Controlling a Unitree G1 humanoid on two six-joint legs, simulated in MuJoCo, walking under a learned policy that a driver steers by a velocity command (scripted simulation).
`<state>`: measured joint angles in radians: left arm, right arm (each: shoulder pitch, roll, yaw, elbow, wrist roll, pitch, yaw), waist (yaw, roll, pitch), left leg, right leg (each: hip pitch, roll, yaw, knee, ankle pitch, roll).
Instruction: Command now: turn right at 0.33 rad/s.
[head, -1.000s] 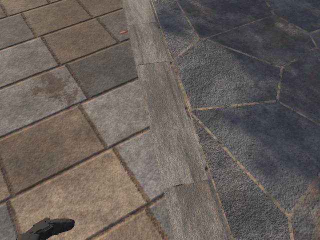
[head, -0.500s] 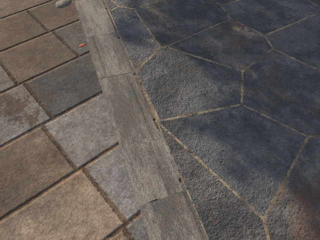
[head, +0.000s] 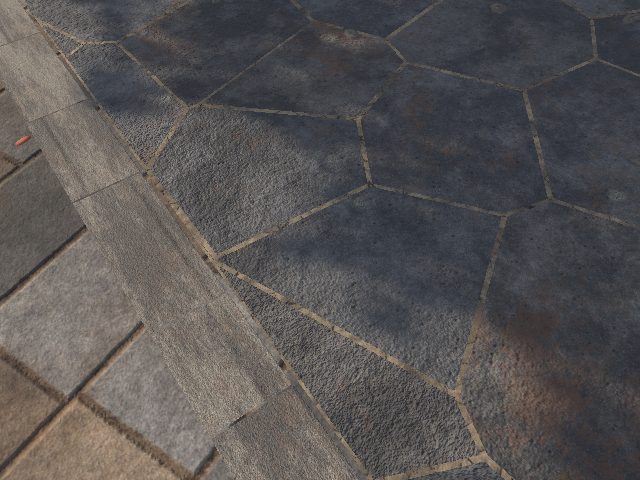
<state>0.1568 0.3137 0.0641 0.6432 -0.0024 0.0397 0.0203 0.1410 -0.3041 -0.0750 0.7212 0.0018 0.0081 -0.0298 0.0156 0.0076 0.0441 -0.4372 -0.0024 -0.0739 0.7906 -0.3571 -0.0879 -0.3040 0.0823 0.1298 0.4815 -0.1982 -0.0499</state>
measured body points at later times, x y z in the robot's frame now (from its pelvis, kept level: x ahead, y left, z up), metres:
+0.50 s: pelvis +0.01 +0.02 -0.01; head +0.02 +0.02 +0.44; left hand +0.14 +0.28 -0.12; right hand +0.14 -0.23 -0.11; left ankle +0.02 +0.15 -0.74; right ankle +0.01 -0.11 -0.74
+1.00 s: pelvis +0.01 +0.03 +0.00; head +0.02 +0.03 +0.45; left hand +0.10 +0.28 -0.14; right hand +0.08 -0.23 -0.13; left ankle +0.02 +0.15 -0.74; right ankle +0.01 -0.11 -0.74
